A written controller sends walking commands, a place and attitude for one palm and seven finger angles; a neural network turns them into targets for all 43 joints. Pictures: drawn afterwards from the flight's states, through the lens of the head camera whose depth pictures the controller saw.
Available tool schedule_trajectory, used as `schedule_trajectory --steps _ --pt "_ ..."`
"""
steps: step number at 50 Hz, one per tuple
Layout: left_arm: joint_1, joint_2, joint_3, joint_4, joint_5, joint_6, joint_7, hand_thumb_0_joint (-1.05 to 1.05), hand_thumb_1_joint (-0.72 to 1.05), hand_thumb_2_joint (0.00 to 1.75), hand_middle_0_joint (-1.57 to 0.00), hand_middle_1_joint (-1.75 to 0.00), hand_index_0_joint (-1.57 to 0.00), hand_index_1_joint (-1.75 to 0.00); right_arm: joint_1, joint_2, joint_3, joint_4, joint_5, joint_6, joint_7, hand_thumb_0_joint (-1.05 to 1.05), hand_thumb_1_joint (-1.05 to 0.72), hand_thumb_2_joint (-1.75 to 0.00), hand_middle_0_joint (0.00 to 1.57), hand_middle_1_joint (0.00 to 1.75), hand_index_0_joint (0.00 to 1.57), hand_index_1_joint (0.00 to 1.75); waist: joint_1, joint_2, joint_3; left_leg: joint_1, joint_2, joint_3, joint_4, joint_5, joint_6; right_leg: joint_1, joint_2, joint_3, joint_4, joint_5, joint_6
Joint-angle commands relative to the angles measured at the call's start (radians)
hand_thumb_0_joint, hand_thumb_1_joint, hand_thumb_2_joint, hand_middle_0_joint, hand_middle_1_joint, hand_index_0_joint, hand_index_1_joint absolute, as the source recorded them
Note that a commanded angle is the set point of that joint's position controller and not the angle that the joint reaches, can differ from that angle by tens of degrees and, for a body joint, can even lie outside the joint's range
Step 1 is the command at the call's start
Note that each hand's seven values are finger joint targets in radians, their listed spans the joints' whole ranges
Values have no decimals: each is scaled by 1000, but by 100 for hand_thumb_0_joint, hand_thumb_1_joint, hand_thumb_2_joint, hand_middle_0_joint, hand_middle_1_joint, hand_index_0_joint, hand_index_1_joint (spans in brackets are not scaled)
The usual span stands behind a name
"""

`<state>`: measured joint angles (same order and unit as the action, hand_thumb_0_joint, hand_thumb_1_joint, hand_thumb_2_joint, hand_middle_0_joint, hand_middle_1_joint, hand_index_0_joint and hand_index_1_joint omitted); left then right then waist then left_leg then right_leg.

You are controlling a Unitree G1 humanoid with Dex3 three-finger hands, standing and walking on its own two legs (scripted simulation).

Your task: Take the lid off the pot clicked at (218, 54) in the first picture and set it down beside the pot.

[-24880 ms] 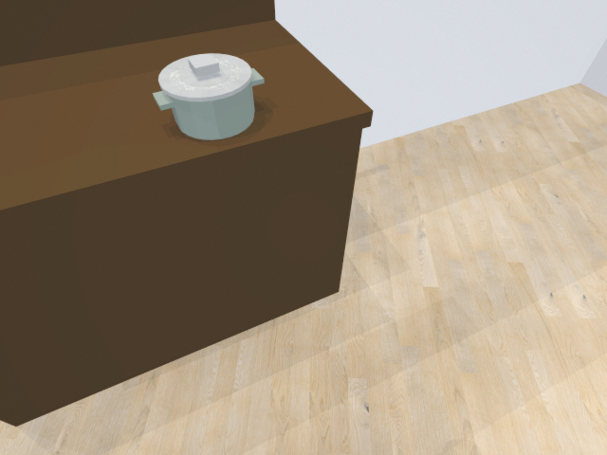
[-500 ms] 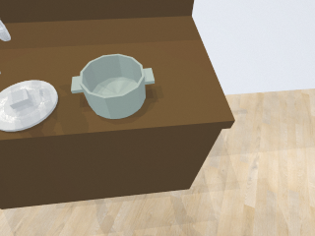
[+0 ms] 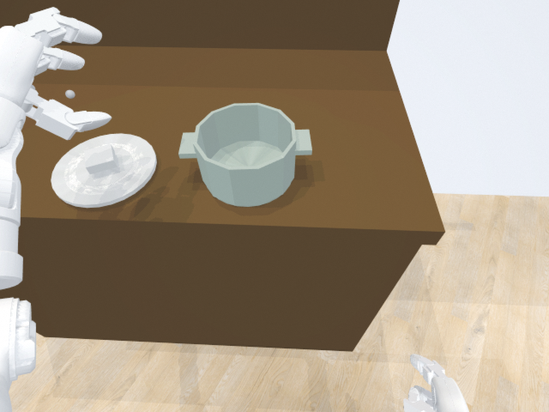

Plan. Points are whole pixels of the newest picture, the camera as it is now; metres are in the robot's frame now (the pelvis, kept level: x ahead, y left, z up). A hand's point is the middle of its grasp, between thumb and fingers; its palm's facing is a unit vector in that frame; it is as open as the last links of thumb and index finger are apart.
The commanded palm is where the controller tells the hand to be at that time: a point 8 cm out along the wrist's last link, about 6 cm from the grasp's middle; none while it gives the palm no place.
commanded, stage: draw the hand back to the body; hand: left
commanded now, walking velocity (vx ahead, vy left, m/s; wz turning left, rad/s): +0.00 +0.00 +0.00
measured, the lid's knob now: (100, 158) +0.47 +0.36 +0.07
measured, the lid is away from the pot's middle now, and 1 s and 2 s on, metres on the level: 0.26 0.26 0.26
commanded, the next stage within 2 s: step back with the hand held close in 1.66 s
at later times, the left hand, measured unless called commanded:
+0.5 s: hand (57, 100) +0.36 +0.26 +0.27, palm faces +0.51 -0.84 -0.19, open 9.5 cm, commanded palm +0.29 +0.29 +0.27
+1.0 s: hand (25, 168) +0.26 +0.24 +0.27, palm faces +0.51 -0.84 -0.18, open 7.6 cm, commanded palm +0.21 +0.27 +0.27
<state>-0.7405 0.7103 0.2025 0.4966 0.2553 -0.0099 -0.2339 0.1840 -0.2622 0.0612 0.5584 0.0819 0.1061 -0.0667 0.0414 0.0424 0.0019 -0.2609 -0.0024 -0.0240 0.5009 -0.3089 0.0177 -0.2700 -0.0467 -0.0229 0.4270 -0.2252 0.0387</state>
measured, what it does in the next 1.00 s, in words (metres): stands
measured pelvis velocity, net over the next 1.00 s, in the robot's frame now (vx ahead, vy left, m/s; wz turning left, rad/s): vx -0.01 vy -0.02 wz -0.04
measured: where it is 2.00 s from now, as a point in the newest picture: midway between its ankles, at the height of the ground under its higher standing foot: outside the picture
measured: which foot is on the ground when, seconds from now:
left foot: down 0.00-1.00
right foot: down 0.00-1.00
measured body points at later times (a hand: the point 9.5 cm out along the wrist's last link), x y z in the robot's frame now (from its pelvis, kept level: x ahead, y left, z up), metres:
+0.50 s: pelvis +0.01 -0.02 +0.01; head +0.02 -0.04 +0.46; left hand +0.32 +0.30 +0.28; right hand +0.15 -0.28 -0.10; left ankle -0.03 +0.11 -0.74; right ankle -0.01 -0.16 -0.74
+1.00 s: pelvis -0.01 -0.02 +0.01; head -0.02 -0.04 +0.46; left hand +0.23 +0.29 +0.28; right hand +0.18 -0.24 -0.08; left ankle -0.03 +0.11 -0.74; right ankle -0.01 -0.16 -0.74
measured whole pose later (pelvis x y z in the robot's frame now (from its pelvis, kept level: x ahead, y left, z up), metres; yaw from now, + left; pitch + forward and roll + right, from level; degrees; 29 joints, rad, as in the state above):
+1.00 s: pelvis -0.01 -0.02 +0.01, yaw -2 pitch -4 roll -1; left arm -0.08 0.38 0.45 -0.21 -0.10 -0.09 0.08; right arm 0.14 -0.21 0.04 0.69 0.00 -0.10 -0.07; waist 0.07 0.05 0.02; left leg -0.05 0.04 0.01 0.37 -0.26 -0.02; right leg -0.09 0.00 0.00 0.35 -0.19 0.01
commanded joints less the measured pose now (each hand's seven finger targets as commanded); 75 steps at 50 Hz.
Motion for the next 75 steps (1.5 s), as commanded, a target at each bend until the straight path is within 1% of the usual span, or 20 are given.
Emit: schedule_trajectory --steps 1,3,6,7,9,15,18,23,25,32,35,37,40,45,51,55,62,65,68,75 --pt "-340 223 256 -303 -247 -100 239 0 -8 84 -43 -68 -43 -68 -5 -131 -43 -69 -32 -101 -26 0 -90 -90 20 30 20 30 -39 74 -313 196 38 42 -77 376 4 156 45 -34 -24 246 -80" --pt "-339 140 219 -303 -264 -109 274 0 -3 84 -42 -66 -42 -66 -22 -113 -39 -51 -40 -127 -25 0 -90 -90 20 30 20 30 -45 105 -274 178 36 48 -96 384 -6 167 47 -36 -35 263 -79" --pt "-317 179 285 -442 -276 -143 308 0 5 85 -40 -63 -40 -63 -38 -114 -44 -41 -52 -167 -17 0 -90 -90 20 30 20 30 -23 153 -322 225 41 45 -103 483 -8 218 46 -31 -32 322 -80" --pt "-286 143 273 -439 -280 -145 314 0 7 85 -40 -62 -40 -62 -47 -109 -45 -37 -55 -178 -14 0 -90 -90 20 30 20 30 -24 162 -318 225 43 50 -108 501 -9 221 46 -30 -34 337 -78" --pt "-169 121 292 -401 -293 -139 320 0 12 85 -39 -60 -39 -60 -43 -110 -53 -27 -58 -187 -8 0 -90 -90 20 30 20 30 -16 65 -292 193 43 62 -112 512 -3 255 49 -33 -36 380 -73" --pt "-69 108 327 -561 -310 -158 325 0 27 86 -35 -54 -35 -54 -72 -112 -68 -26 -56 -216 2 0 -90 -90 20 30 20 30 -5 75 -322 220 36 74 -110 556 6 297 46 -26 -35 445 -67" --pt "23 79 330 -523 -322 -146 322 0 35 87 -33 -51 -33 -51 -73 -115 -73 -12 -55 -213 0 0 -90 -90 20 30 20 30 -5 -2 -266 190 34 84 -120 508 12 289 47 -29 -45 445 -61" --pt "71 59 337 -665 -330 -161 322 0 47 87 -30 -46 -30 -46 -104 -106 -78 -15 -56 -231 -3 0 -90 -90 20 30 20 30 0 59 -285 219 25 92 -118 508 14 294 41 -21 -47 456 -58" --pt "136 54 354 -632 -333 -150 324 0 52 88 -29 -45 -29 -45 -98 -107 -81 -7 -59 -230 -4 0 -90 -90 20 30 20 30 4 0 -261 205 24 96 -123 486 17 292 45 -22 -52 461 -56" --pt "162 32 349 -784 -345 -163 324 0 70 89 -25 -38 -25 -38 -141 -91 -77 -15 -61 -243 -11 0 -90 -90 20 30 20 30 7 47 -235 230 21 93 -141 387 18 266 45 -15 -77 369 -57" --pt "248 -2 348 -729 -347 -147 325 0 77 89 -23 -35 -23 -35 -135 -84 -75 -6 -67 -245 -15 0 -90 -90 20 30 20 30 10 -1 -194 208 21 94 -149 370 18 257 49 -18 -83 355 -55" --pt "219 -5 338 -826 -347 -157 323 0 82 90 -22 -33 -22 -33 -150 -79 -71 -15 -66 -249 -13 0 -90 -90 20 30 20 30 9 69 -201 225 19 89 -153 356 14 256 46 -14 -89 331 -60" --pt "295 -52 318 -818 -348 -147 322 0 90 90 -20 -30 -20 -30 -158 -71 -68 -15 -70 -254 -13 0 -90 -90 20 30 20 30 12 30 -178 217 19 87 -161 343 14 249 52 -19 -90 312 -58" --pt "370 -71 326 -872 -355 -141 321 0 90 90 -20 -30 -20 -30 -168 -65 -66 -16 -76 -256 -14 0 -90 -90 20 30 20 30 18 5 -152 214 20 81 -170 312 16 243 53 -19 -101 280 -58" --pt "462 -97 324 -1005 -354 -156 322 0 90 90 -20 -30 -20 -30 -183 -55 -64 -21 -81 -274 -10 0 -90 -90 20 30 20 30 22 71 -148 226 19 74 -171 300 11 244 49 -16 -101 263 -62" --pt "567 -109 336 -984 -357 -148 326 0 90 90 -20 -30 -20 -30 -172 -56 -68 -15 -87 -278 -9 0 -90 -90 20 30 20 30 28 -12 -110 196 24 67 -179 274 10 234 51 -22 -106 229 -60" --pt "666 -126 324 -1159 -350 -169 323 0 90 90 -20 -30 -20 -30 -181 -52 -70 -24 -93 -295 -1 0 -90 -90 20 30 20 30 30 55 -110 203 23 59 -172 270 6 227 46 -19 -104 216 -64" --pt "763 -140 335 -1131 -353 -163 321 0 90 90 -20 -30 -20 -30 -168 -49 -74 -21 -95 -293 0 0 -90 -90 20 30 20 30 33 -8 -74 183 28 61 -172 258 8 216 46 -22 -110 203 -60" --pt "769 -156 308 -1212 -346 -173 320 0 90 90 -20 -30 -20 -30 -176 -46 -71 -31 -95 -303 1 0 -90 -90 20 30 20 30 31 65 -67 186 26 55 -175 223 4 201 42 -21 -114 161 -63" --pt "923 -169 318 -1278 -341 -175 324 0 90 90 -20 -30 -20 -30 -162 -39 -73 -42 -99 -311 1 0 -90 -90 20 30 20 30 37 15 -50 173 29 49 -169 208 3 193 45 -23 -115 144 -63"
